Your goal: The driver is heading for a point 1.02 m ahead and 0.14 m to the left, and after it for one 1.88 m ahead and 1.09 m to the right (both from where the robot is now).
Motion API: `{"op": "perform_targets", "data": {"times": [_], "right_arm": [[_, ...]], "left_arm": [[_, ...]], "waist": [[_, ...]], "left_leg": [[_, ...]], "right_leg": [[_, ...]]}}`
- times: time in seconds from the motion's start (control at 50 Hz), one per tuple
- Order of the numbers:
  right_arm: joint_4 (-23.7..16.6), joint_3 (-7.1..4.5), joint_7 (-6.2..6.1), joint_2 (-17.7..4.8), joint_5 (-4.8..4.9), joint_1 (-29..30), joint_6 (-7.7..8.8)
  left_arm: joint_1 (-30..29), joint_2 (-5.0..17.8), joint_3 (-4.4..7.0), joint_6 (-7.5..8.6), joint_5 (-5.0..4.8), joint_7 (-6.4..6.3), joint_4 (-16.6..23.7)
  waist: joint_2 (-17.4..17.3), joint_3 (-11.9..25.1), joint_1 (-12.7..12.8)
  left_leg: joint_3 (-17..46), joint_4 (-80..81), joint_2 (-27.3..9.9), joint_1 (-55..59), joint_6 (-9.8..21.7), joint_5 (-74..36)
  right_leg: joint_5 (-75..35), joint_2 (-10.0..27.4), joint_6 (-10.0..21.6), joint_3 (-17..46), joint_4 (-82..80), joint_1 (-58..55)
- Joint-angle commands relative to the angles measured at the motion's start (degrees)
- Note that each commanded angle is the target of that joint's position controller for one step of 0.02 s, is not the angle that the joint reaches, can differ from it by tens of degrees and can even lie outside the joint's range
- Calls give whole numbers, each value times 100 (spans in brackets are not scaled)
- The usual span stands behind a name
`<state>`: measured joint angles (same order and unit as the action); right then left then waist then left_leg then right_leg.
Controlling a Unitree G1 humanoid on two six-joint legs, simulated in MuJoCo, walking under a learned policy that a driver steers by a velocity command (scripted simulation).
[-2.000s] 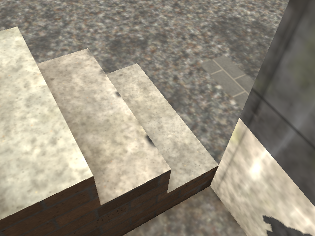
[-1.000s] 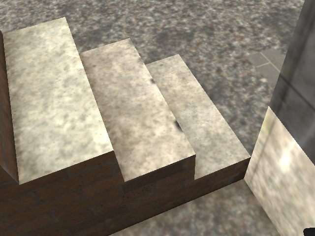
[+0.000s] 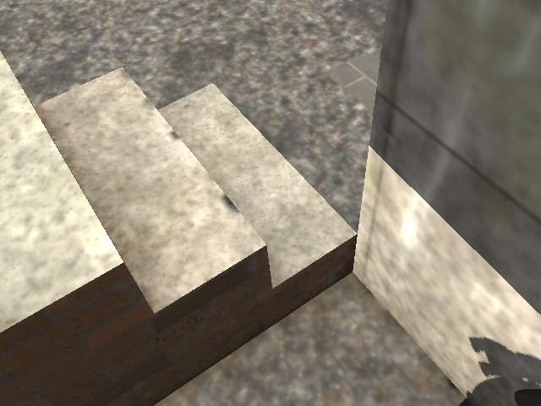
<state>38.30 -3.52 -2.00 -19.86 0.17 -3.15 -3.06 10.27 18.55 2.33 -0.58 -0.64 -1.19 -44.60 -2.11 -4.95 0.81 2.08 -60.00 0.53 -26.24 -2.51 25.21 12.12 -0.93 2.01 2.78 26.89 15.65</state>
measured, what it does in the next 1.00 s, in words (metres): steps on the spot, turning left: left foot, then right foot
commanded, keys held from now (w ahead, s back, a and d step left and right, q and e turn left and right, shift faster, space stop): w+e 0.02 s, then w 0.16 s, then w+q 0.78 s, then w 0.04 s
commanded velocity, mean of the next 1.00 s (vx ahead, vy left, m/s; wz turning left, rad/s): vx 0.01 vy -0.06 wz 0.21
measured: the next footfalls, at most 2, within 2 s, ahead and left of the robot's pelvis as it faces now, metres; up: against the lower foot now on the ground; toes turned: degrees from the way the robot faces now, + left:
left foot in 0.22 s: +0.04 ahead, +0.11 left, +0.00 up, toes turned -5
right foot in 0.64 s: +0.06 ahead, -0.15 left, +0.00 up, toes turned +8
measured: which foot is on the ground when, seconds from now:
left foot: up 0.00-0.20, down 0.22-0.64, up 0.66-1.00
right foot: down 0.00-0.22, up 0.24-0.62, down 0.64-1.00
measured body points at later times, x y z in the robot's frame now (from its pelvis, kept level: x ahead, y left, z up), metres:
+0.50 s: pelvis +0.01 +0.01 +0.00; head +0.05 +0.04 +0.45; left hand +0.12 +0.29 -0.13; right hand +0.13 -0.26 -0.10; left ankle +0.00 +0.11 -0.74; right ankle -0.01 -0.18 -0.70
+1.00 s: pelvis +0.01 +0.00 +0.00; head +0.06 +0.00 +0.44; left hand +0.03 +0.32 -0.10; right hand +0.26 -0.21 -0.11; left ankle -0.02 +0.11 -0.72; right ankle +0.02 -0.16 -0.74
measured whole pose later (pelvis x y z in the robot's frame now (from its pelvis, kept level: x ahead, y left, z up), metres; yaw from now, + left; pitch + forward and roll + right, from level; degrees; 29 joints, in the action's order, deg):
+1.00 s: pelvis +0.01 +0.00 +0.00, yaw +17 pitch +2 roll +0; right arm 37.1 -3.7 2.6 -18.9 1.5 -8.2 -3.0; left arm 10.1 18.4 2.6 -0.1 -0.4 -1.6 -45.0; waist -2.5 -3.3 2.6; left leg -0.4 -39.0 -0.4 -20.2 -1.0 19.9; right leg 16.2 6.1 -3.1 -7.5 24.8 9.6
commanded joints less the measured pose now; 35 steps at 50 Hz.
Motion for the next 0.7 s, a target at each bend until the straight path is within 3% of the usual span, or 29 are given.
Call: {"op": "perform_targets", "data": {"times": [0.02, 0.06, 0.1, 0.16, 0.18, 0.2, 0.22, 0.24, 0.26, 0.28, 0.32, 0.36, 0.4, 0.44, 0.48, 0.52, 0.56, 0.58, 0.6, 0.62, 0.64, 0.66, 0.68, 0.7], "right_arm": [[-441, -64, 40, -253, 30, 128, -15], [-403, -9, 83, -129, 49, 93, -10], [-394, -20, 109, -193, 86, 122, 22], [-334, -41, 164, -250, 114, 7, 120], [-241, -45, 167, -215, 76, -219, 195], [-88, -9, 192, -90, -20, -604, 224], [-83, 15, 211, -183, -129, -579, 256], [-192, -85, 193, -778, -220, -395, 312], [-159, -16, 149, -549, -264, -334, 451], [-162, 35, 122, -415, -160, -102, 555], [-149, 89, 107, -214, 30, 72, 559], [-85, 102, 96, -223, -2, -192, 500], [-75, 23, 100, -413, -36, -420, 426], [-109, -71, 90, -620, -8, -619, 343], [-185, -177, 49, -786, 14, -693, 298], [-328, -229, 43, -794, 30, -585, 185], [-485, -261, 72, -757, 68, -436, 75], [-481, -277, 69, -767, 105, -411, 25], [-454, -246, 40, -643, 192, -345, -30], [-483, -225, 16, -569, 258, -231, -56], [-513, -199, 29, -462, 198, -283, -33], [-535, -78, 56, 75, 14, -612, 36], [-691, -218, 63, -483, -49, -584, 102], [-520, -344, 73, -894, 15, -628, 130]], "left_arm": [[-215, 932, 252, -44, 3, -230, 486], [-209, 891, 239, -98, 18, -236, 553], [-61, 933, 246, -126, 65, -180, 579], [5, 915, 209, -137, 28, -136, 573], [1, 936, 211, -181, -4, -160, 546], [185, 770, 169, -199, -20, -154, 505], [424, 381, 62, -195, 47, -142, 426], [431, 369, 92, -129, 166, -113, 596], [125, 690, 211, -76, 221, -162, 586], [210, 902, 304, -63, 196, -152, 494], [280, 726, 304, -45, 241, -112, 329], [237, 521, 273, -21, 254, -58, 244], [110, 405, 252, 38, 168, -48, 222], [-75, 389, 251, 80, 107, -76, 236], [-197, 393, 230, 114, 58, -129, 222], [-83, 271, 177, 135, 42, -158, 180], [116, 307, 169, 175, -1, -148, 71], [219, 271, 145, 212, 5, -112, -6], [284, 195, 105, 215, -71, -81, -48], [594, 256, 120, 244, -65, -54, -172], [798, 643, 182, 253, 18, -45, -230], [752, 1181, 288, 200, 170, -86, -207], [630, 1245, 302, 244, 390, 11, -103], [301, 1007, 257, 305, 349, 52, 15]], "waist": [[893, 917, -105], [1027, 878, -35], [1213, 803, 118], [1260, 745, 140], [1260, 736, -4], [1176, 911, -136], [523, 906, -33], [-878, 625, 110], [-723, 571, -19], [-472, 479, 141], [-529, 383, 213], [-606, 478, 57], [-705, 583, -122], [-745, 560, -284], [-766, 546, -317], [-837, 704, -244], [-865, 847, -173], [-855, 909, -140], [-893, 848, 34], [-808, 864, 228], [-305, 910, 227], [1270, 1000, -37], [1551, 1388, 47], [942, 1271, 1]], "left_leg": [[28, 466, 115, -38, -67, -631], [-99, 1152, 134, 317, -45, -589], [-214, 1608, 153, 599, 18, -368], [-298, 2507, 140, 965, 206, -580], [-384, 3144, 165, 1323, 286, -993], [-363, 3802, 58, 1869, 402, -1265], [332, 4123, -570, 2415, 540, -1574], [2355, 4497, -1929, 2284, 1348, -2004], [2964, 4661, -2313, 1693, 1896, -1997], [2635, 4655, -2113, 1700, 1789, -1834], [2043, 4522, -1499, 2017, 1373, -1606], [1627, 4364, -1177, 2138, 1286, -2388], [1411, 4183, -1026, 2237, 1371, -2908], [1502, 4057, -1026, 2297, 1480, -3057], [1775, 3950, -1176, 2193, 1612, -3071], [1820, 3795, -1153, 2121, 1610, -3173], [1845, 3662, -1053, 1919, 1526, -3457], [1858, 3578, -998, 1841, 1475, -3593], [1866, 3461, -859, 1798, 1334, -3730], [1803, 3251, -710, 1606, 1100, -3562], [1548, 2778, -418, 916, 763, -2801], [914, 1550, 474, -273, 337, 133], [992, 415, 622, -438, 243, 1430], [1117, -300, 356, -515, 210, 1126]], "right_leg": [[-1761, 1108, 1006, 1213, -798, -619], [-954, 1001, 973, 1168, -828, -432], [-484, 1040, 1029, 1349, -841, -300], [-338, 1101, 964, 1699, -702, -244], [-278, 990, 855, 1686, -620, -140], [-67, 862, 680, 1550, -436, -22], [457, 437, 303, 1139, 240, 472], [1693, -186, -124, 644, 911, 1401], [1975, 12, -371, 1046, 2076, 1157], [1694, 68, -443, 1019, 2524, 1249], [1145, 303, -733, 800, 2456, 1543], [815, 290, -1038, 571, 2305, 1360], [810, 211, -1206, 351, 2079, 1218], [956, 137, -1232, 235, 1953, 1266], [1199, 149, -1165, 286, 2016, 1368], [1303, 136, -1080, 244, 1773, 1179], [1159, 25, -987, 102, 1343, 743], [922, -54, -938, -13, 997, 474], [433, -80, -846, -37, 233, 181], [-390, -57, -722, -96, -737, -380], [-1061, 508, -442, 345, -1034, -1266], [-3261, 1888, 336, 1652, -739, -1999], [-3663, 2646, 1377, 2459, -714, -1455], [-3487, 2491, 1451, 1975, -729, -1392]]}}
Over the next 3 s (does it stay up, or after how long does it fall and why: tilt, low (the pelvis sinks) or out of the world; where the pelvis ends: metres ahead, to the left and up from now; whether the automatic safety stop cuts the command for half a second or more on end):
stays up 0.05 0.05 0.00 its command is cut before an obstacle from the start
